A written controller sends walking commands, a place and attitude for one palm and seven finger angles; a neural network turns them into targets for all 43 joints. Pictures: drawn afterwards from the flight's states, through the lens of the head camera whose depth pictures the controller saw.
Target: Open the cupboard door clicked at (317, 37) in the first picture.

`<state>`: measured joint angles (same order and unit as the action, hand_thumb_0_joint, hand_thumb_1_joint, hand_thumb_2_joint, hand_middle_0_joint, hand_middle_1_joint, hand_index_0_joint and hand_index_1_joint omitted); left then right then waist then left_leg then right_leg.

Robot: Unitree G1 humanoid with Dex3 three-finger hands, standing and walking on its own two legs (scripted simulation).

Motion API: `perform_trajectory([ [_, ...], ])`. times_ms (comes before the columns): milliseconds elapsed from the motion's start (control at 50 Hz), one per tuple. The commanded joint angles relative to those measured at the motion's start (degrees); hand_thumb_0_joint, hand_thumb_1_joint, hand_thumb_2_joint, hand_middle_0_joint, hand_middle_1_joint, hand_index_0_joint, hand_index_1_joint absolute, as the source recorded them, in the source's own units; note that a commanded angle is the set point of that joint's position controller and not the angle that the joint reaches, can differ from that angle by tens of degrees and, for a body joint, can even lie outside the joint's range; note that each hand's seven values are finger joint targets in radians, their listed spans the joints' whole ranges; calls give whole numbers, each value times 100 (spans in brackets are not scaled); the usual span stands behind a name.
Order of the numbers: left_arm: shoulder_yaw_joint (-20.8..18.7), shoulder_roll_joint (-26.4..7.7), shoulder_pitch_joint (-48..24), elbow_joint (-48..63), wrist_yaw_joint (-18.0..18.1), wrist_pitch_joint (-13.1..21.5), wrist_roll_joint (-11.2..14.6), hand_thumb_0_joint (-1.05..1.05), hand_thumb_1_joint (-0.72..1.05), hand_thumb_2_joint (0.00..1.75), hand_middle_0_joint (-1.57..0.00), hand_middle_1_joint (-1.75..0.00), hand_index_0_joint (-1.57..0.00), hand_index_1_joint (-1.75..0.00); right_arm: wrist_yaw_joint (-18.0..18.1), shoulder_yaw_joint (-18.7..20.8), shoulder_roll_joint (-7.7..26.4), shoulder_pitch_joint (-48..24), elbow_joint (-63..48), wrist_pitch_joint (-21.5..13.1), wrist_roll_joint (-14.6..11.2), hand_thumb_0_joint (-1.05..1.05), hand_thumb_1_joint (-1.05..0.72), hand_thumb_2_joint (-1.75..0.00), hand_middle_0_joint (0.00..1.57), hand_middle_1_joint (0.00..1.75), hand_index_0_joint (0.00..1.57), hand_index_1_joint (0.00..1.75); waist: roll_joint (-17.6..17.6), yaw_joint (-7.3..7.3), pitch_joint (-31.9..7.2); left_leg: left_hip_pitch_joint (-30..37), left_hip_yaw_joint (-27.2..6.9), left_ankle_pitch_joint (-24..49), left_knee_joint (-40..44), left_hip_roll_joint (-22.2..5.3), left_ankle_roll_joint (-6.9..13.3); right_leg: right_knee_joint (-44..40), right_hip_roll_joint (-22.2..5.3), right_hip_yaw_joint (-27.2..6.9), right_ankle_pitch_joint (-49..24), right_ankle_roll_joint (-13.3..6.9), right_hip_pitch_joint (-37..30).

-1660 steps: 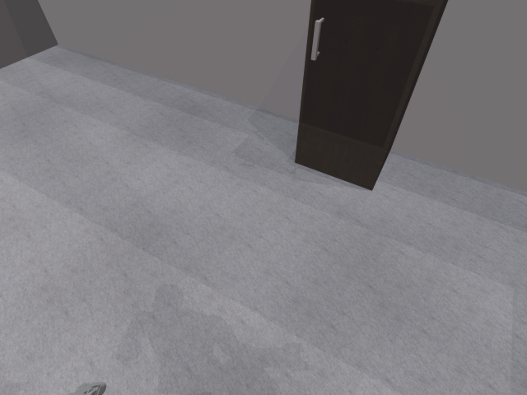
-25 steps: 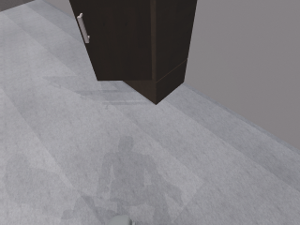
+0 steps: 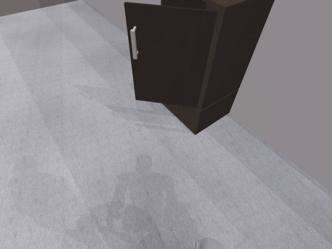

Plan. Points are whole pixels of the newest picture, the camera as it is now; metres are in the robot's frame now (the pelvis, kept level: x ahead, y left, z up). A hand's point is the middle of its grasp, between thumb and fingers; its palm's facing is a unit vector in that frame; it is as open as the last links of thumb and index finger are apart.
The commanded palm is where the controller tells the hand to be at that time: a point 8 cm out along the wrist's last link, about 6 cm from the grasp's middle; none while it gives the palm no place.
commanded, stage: take the last steps up to it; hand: left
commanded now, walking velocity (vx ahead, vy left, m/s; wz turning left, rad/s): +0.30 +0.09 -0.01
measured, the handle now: (135, 43) +1.01 +0.24 -0.05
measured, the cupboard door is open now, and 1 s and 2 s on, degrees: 44 44 44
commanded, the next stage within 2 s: come to a stop and stand still in 0.92 s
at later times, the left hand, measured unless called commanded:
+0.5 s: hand (117, 223) +0.20 +0.16 -0.16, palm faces +0.10 -0.97 -0.23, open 7.1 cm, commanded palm none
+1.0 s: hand (103, 166) +0.39 +0.25 -0.17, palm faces +0.08 -0.98 -0.19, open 7.3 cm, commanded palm none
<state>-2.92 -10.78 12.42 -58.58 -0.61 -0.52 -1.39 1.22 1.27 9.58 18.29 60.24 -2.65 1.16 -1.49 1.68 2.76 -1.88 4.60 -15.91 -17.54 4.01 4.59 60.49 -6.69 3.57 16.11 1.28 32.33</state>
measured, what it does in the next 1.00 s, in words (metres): walks ahead: right foot, then left foot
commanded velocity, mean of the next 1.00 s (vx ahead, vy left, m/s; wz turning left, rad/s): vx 0.26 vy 0.09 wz -0.01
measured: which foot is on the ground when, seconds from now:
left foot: down 0.00-0.22, up 0.24-0.72, down 0.74-1.00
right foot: up 0.00-0.18, down 0.20-0.74, up 0.76-1.00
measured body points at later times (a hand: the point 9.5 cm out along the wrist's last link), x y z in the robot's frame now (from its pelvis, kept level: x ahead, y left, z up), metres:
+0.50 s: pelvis +0.18 -0.03 +0.01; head +0.20 -0.04 +0.45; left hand +0.20 +0.21 -0.14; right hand +0.20 -0.26 -0.16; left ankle +0.23 +0.14 -0.67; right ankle +0.16 -0.11 -0.74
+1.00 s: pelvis +0.35 +0.07 +0.00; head +0.38 +0.08 +0.45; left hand +0.38 +0.30 -0.16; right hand +0.41 -0.16 -0.15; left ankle +0.35 +0.15 -0.74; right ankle +0.38 -0.05 -0.68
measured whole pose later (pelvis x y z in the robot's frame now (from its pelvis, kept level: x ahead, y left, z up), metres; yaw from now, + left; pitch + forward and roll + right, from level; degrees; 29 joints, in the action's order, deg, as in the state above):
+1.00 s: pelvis +0.35 +0.07 +0.00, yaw -1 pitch +0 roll +1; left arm -3.3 -9.4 13.2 -59.5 0.6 0.4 -1.4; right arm 1.8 2.0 9.9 12.6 58.3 -3.7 1.5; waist -1.8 1.9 3.0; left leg -10.3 10.2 -12.0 -22.0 2.1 4.5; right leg 57.2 -5.7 4.2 19.4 -0.5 29.5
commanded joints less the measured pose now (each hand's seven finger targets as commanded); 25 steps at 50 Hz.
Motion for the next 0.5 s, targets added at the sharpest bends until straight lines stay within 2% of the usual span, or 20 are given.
perform_trajectory([
  [0, -6, -227, -619, 552, -33, 144, 14, 0, 90, 90, -20, -30, -20, -30, 39, 108, 676, 800, 70, -98, 12, 0, -90, -90, 20, 30, 20, 30, 662, -257, 361, 190, -807, 2811, 565, -1672, 658, -930, -11, 103, -289, -46, 443],
  [60, 6, -173, -1056, 740, -51, 154, 26, 0, 90, 90, -20, -30, -20, -30, 54, 91, 637, 1063, 241, -99, 43, 0, -90, -90, 20, 30, 20, 30, 558, -365, 517, 80, -778, 2864, 484, -1709, 620, -1587, 111, 174, -320, -159, 57],
  [100, -11, -196, -1042, 791, -56, 173, 32, 0, 90, 90, -20, -30, -20, -30, 62, 95, 698, 1084, 340, -97, 59, 0, -90, -90, 20, 30, 20, 30, 572, -295, 486, -28, -783, 3043, 302, -1727, 597, -1912, 243, 236, -141, -258, -426],
  [120, -30, -234, -866, 766, -51, 178, 30, 0, 90, 90, -20, -30, -20, -30, 66, 94, 718, 1061, 378, -94, 51, 0, -90, -90, 20, 30, 20, 30, 537, -179, 452, -126, -701, 3409, 51, -1670, 545, -2086, 367, 326, -108, -313, -830],
  [140, -69, -311, -383, 645, -40, 205, 30, 0, 90, 90, -20, -30, -20, -30, 71, 97, 746, 999, 401, -91, 28, 0, -90, -90, 20, 30, 20, 30, 409, 64, 241, -285, -616, 3742, -492, -1560, 446, -2386, 480, 351, -250, -371, -1578],
  [160, -132, -452, 459, 400, -20, 259, 22, 0, 90, 90, -20, -30, -20, -30, 62, 115, 791, 882, 388, -96, -12, 0, -90, -90, 20, 30, 20, 30, 247, 438, -163, -661, -445, 3640, -1435, -1288, 251, -2835, 503, 297, -552, -451, -2752],
  [180, -257, -928, 1412, 142, 44, 340, -26, 0, 90, 90, -20, -30, -20, -30, 11, 135, 685, 892, 312, -126, -92, 0, -90, -90, 20, 30, 20, 30, -543, 767, -805, -1832, -156, 2385, -2963, -803, -11, -3200, -522, -974, -553, -833, -4387],
  [200, -359, -1384, 1905, -21, 97, 326, 22, 0, 90, 90, -20, -30, -20, -30, 23, 153, 489, 1108, 151, -142, -118, 0, -90, -90, 20, 30, 20, 30, -1590, 683, -1311, -3020, -31, -1593, -4874, -17, -302, -4008, -2200, -3351, -1243, -1545, -5152],
  [220, -345, -1322, 1514, 75, 121, 328, 114, 0, 90, 90, -20, -30, -20, -30, 2, 200, 674, 764, 166, -50, -82, 0, -90, -90, 20, 30, 20, 30, -1188, 601, -1034, -3078, -664, -1521, -5697, -373, -279, -4569, -2307, -3640, -276, -1556, -4144],
  [240, -262, -1021, 897, 224, 149, 309, 110, 0, 90, 90, -20, -30, -20, -30, -30, 230, 504, 353, 66, -2, -55, 0, -90, -90, 20, 30, 20, 30, -520, 383, -245, -3310, -775, -919, -5824, -635, -290, -4840, -2077, -3095, 359, -1377, -3157],
  [260, -173, -683, 525, 286, 150, 347, 107, 0, 90, 90, -20, -30, -20, -30, -62, 204, 317, 212, 85, 53, -19, 0, -90, -90, 20, 30, 20, 30, -167, 153, 158, -3199, -826, -334, -5594, -873, -314, -4881, -1702, -2215, 280, -1103, -2358],
  [300, -76, -295, 360, 258, 149, 446, 76, 0, 90, 90, -20, -30, -20, -30, -110, 168, 43, 541, 254, 172, 28, 0, -90, -90, 20, 30, 20, 30, -447, -117, 172, -2883, -653, 164, -5133, -993, -444, -5025, -1257, -1086, -424, -834, -1871],
  [320, -57, -228, 435, 204, 146, 481, 66, 0, 90, 90, -20, -30, -20, -30, -129, 160, 3, 664, 276, 211, 36, 0, -90, -90, 20, 30, 20, 30, -484, -172, 70, -2784, -553, 255, -4862, -1007, -507, -5056, -1136, -818, -671, -812, -1824],
  [360, -67, -124, 677, 52, 137, 550, 48, 0, 90, 90, -20, -30, -20, -30, -145, 168, -74, 631, 277, 238, 51, 0, -90, -90, 20, 30, 20, 30, -426, -190, -19, -2917, -434, 418, -4475, -1001, -606, -5053, -996, -636, -1270, -804, -2056],
  [400, -101, -199, 801, -27, 138, 616, 41, 0, 90, 90, -20, -30, -20, -30, -176, 195, -101, 406, 139, 236, 46, 0, -90, -90, 20, 30, 20, 30, -275, -169, -110, -3169, -379, 559, -4119, -1042, -681, -4974, -1029, -455, -1916, -889, -2412],
  [460, -68, -313, 966, -169, 109, 637, 47, 0, 90, 90, -20, -30, -20, -30, -242, 201, -34, -189, -122, 224, 30, 0, -90, -90, 20, 30, 20, 30, -484, -64, 31, -3357, -256, 805, -3598, -1018, -733, -4967, -984, -282, -2183, -880, -2591],
  [480, -75, -360, 974, -193, 114, 641, 28, 0, 90, 90, -20, -30, -20, -30, -264, 206, 4, -351, -222, 213, 19, 0, -90, -90, 20, 30, 20, 30, -579, -70, 117, -3377, -237, 799, -3341, -1022, -712, -4974, -1029, -281, -2085, -926, -2645],
])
